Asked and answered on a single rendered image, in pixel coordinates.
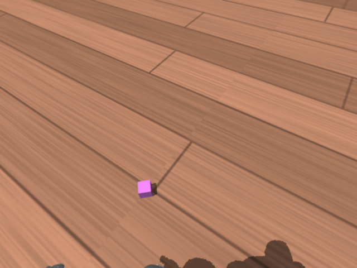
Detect cube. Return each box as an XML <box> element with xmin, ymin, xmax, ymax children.
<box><xmin>138</xmin><ymin>180</ymin><xmax>153</xmax><ymax>198</ymax></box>

